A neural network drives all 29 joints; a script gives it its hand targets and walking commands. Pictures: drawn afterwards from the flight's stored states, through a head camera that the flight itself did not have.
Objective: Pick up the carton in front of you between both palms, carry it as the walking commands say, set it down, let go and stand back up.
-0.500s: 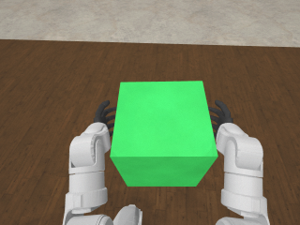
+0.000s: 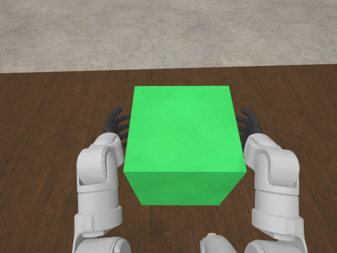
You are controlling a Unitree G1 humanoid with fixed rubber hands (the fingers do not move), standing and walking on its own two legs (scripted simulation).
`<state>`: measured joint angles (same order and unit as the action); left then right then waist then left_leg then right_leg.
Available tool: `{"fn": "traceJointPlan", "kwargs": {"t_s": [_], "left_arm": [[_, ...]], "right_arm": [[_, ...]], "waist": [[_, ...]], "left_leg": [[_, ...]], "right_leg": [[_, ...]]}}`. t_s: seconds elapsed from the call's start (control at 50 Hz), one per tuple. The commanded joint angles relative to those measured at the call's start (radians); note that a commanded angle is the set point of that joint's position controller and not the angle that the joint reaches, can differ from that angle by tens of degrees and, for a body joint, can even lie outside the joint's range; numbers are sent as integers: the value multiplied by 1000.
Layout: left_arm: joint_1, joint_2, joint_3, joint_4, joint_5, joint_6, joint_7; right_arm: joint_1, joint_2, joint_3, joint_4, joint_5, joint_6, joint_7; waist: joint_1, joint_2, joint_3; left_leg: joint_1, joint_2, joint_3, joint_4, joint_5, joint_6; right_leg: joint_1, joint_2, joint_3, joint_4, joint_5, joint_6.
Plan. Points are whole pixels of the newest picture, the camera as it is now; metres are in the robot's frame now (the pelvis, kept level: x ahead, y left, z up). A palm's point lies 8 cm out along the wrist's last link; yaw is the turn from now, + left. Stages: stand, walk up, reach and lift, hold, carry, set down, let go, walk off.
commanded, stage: carry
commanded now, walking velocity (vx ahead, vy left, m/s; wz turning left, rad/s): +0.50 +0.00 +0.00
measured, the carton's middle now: (180, 151) +0.35 -0.01 +0.02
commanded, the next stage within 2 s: none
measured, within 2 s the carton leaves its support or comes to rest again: neither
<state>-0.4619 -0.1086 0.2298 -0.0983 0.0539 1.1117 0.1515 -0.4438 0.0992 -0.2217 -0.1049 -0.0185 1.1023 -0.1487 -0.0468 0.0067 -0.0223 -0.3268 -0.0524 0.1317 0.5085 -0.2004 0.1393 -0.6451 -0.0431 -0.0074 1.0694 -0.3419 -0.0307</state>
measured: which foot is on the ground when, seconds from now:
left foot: down 0.00-0.28, up 0.30-0.76, down 0.78-1.00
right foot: up 0.00-0.24, down 0.26-0.76, up 0.78-1.00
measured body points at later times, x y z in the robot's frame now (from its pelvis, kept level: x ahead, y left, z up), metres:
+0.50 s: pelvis +0.32 -0.04 -0.03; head +0.36 -0.05 +0.42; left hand +0.65 +0.14 +0.04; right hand +0.67 -0.16 +0.04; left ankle +0.33 +0.10 -0.69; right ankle +0.32 -0.08 -0.76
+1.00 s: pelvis +0.64 +0.01 -0.06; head +0.67 +0.02 +0.39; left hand +0.99 +0.15 +0.03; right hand +0.97 -0.15 +0.03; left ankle +0.64 +0.05 -0.79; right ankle +0.64 -0.13 -0.71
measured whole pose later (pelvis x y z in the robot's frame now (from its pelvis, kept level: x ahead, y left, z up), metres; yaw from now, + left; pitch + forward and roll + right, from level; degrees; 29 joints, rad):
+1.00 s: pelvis +0.64 +0.01 -0.06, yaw +0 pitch +5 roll -1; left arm -0.47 -0.10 0.22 -0.06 0.06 1.11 0.15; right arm -0.44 0.10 -0.23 -0.08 -0.02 1.10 -0.15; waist -0.04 0.00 -0.04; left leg -0.35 -0.05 0.12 0.52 -0.19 0.14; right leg -0.64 -0.03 -0.01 1.10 -0.35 -0.03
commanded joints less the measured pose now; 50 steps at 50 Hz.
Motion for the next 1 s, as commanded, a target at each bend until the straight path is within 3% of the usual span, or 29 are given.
{"fn": "traceJointPlan", "kwargs": {"t_s": [0.0, 0.12, 0.16, 0.2, 0.22, 0.24, 0.26, 0.28, 0.3, 0.32, 0.34, 0.38, 0.42, 0.48, 0.54, 0.62, 0.66, 0.7, 0.72, 0.74, 0.76, 0.78, 0.8, 0.82, 0.84, 0.86, 0.92, 0.98], "left_arm": [[-583, -839, -691, -78, -250, -34, -95], [-543, -786, -696, -79, -251, -17, -92], [-529, -771, -685, -62, -243, -8, -96], [-514, -754, -665, -39, -232, -4, -100], [-493, -749, -651, -18, -224, -6, -100], [-480, -746, -634, -3, -210, -8, -102], [-459, -729, -610, 20, -197, -9, -104], [-498, -702, -601, 34, -201, -11, -97], [-466, -752, -623, 47, -226, -15, -100], [-509, -800, -643, 14, -256, -25, -110], [-575, -856, -677, -24, -292, -35, -122], [-680, -933, -738, -69, -352, -61, -140], [-696, -948, -765, -90, -379, -82, -150], [-635, -919, -773, -88, -380, -95, -152], [-589, -874, -769, -96, -372, -93, -147], [-563, -808, -752, -109, -363, -71, -132], [-538, -773, -733, -90, -349, -53, -121], [-523, -750, -715, -67, -336, -33, -112], [-526, -744, -707, -58, -330, -23, -108], [-542, -737, -702, -48, -322, -15, -105], [-550, -729, -690, -39, -318, -7, -101], [-557, -737, -684, -20, -315, 7, -94], [-566, -727, -675, -32, -313, 13, -87], [-603, -759, -669, -42, -308, 15, -83], [-624, -791, -655, -46, -300, 11, -82], [-629, -815, -647, -44, -289, 6, -84], [-623, -862, -654, -43, -260, -18, -92], [-598, -862, -675, -46, -247, -35, -93]], "right_arm": [[-654, 863, 730, -111, 324, -23, 129], [-545, 794, 696, -66, 279, -11, 119], [-523, 783, 686, -39, 264, -9, 119], [-534, 787, 683, -25, 256, -7, 119], [-547, 792, 682, -18, 254, -5, 119], [-554, 793, 681, -5, 248, -6, 117], [-562, 798, 678, 10, 238, -4, 113], [-549, 813, 671, 35, 239, 0, 111], [-557, 801, 665, 8, 230, -2, 106], [-598, 837, 663, -7, 231, -8, 103], [-622, 871, 662, -18, 229, -17, 103], [-629, 904, 657, -23, 215, -38, 104], [-596, 909, 666, -20, 201, -57, 105], [-538, 881, 678, -26, 184, -73, 98], [-519, 843, 690, -59, 184, -75, 92], [-532, 778, 696, -113, 201, -53, 83], [-516, 738, 682, -112, 196, -30, 80], [-499, 698, 654, -97, 185, -7, 77], [-482, 681, 635, -77, 178, 2, 74], [-471, 667, 615, -66, 170, 10, 72], [-456, 647, 596, -58, 164, 19, 71], [-492, 615, 575, -32, 159, 24, 63], [-478, 648, 591, -16, 183, 27, 63], [-511, 698, 604, -37, 207, 25, 71], [-569, 752, 631, -58, 237, 21, 84], [-632, 803, 662, -81, 270, 15, 98], [-716, 888, 714, -95, 328, -11, 127], [-681, 883, 721, -88, 328, -24, 132]], "waist": [[-1, 84, -408], [-43, 100, -345], [-44, 113, -322], [4, 135, -347], [52, 110, -389], [93, 51, -431], [82, -94, -488], [106, -301, -572], [125, -239, -564], [125, -180, -500], [109, -72, -448], [83, -28, -410], [77, -55, -413], [95, -88, -421], [113, -98, -404], [143, -103, -355], [156, -112, -328], [118, -129, -336], [75, -111, -373], [28, -67, -422], [29, 41, -484], [-11, 257, -565], [-23, 244, -569], [-22, 177, -501], [-9, 63, -458], [10, 29, -421], [35, 58, -414], [13, 77, -413]], "left_leg": [[420, 271, -273, -110, 601, 77], [489, 170, -151, -63, 718, 27], [484, 169, -138, -44, 710, 16], [442, 179, -115, 70, 790, -17], [389, 162, -68, 215, 763, -46], [238, 133, -45, 400, 530, -69], [4, 76, -39, 582, -22, -82], [-336, -55, -116, 914, -404, -125], [-433, -7, -170, 980, -360, -92], [-461, 27, -174, 956, -301, -76], [-439, 53, -171, 893, -245, -76], [-362, 92, -164, 780, -196, -88], [-349, 102, -141, 689, -174, -105], [-424, 105, -107, 548, -104, -117], [-446, 96, -76, 392, 43, -112], [-373, 40, -10, 142, 214, -94], [-307, 25, 6, 20, 292, -73], [-138, 5, 19, -63, 311, -41], [13, -9, 37, -110, 334, -35], [207, 36, 13, -111, 368, -37], [448, 234, -206, 27, 601, -33], [709, 472, -620, 39, 649, 178], [681, 453, -731, -36, 372, 219], [593, 393, -659, -68, 272, 183], [495, 362, -581, -86, 257, 142], [398, 339, -512, -110, 277, 118], [287, 302, -398, -146, 287, 94], [362, 286, -327, -129, 475, 91]], "right_leg": [[-110, -3, -37, -118, 107, 8], [-50, 67, -126, -468, 385, -14], [34, 83, -141, -586, 459, -37], [222, 104, -156, -643, 475, -65], [386, 106, -165, -696, 505, -69], [584, 37, -104, -670, 520, -63], [798, -184, 152, -522, 784, -62], [1056, -380, 529, -536, 698, -285], [1007, -352, 578, -597, 416, -316], [908, -285, 505, -636, 328, -277], [794, -261, 431, -660, 339, -243], [633, -237, 340, -694, 359, -218], [605, -209, 276, -696, 401, -213], [696, -189, 207, -661, 621, -204], [750, -148, 140, -631, 771, -168], [784, -80, 64, -604, 830, -141], [791, -75, 46, -586, 812, -139], [747, -84, 20, -491, 890, -113], [705, -71, -23, -370, 910, -85], [593, -39, -62, -203, 745, -56], [354, -8, -62, -12, 279, -26], [10, 148, -24, 278, -227, 22], [-100, 122, 35, 384, -235, -8], [-141, 83, 47, 368, -193, -28], [-123, 47, 45, 307, -124, -28], [-91, 21, 40, 232, -79, -22], [-11, 1, 15, 94, -31, -1], [-87, -6, -18, -37, 48, 9]]}}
